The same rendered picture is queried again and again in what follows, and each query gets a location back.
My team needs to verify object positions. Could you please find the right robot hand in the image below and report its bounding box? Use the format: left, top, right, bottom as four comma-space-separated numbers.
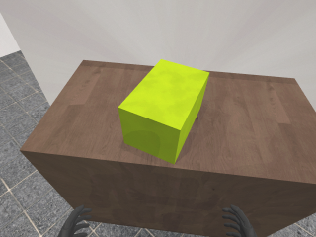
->
222, 204, 258, 237

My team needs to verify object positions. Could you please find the left robot hand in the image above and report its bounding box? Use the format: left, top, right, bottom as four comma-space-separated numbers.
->
57, 204, 92, 237

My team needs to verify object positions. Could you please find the pedestal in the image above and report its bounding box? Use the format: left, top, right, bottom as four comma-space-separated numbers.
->
20, 60, 316, 237

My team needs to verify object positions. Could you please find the carton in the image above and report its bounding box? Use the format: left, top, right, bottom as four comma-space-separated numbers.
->
118, 59, 209, 164

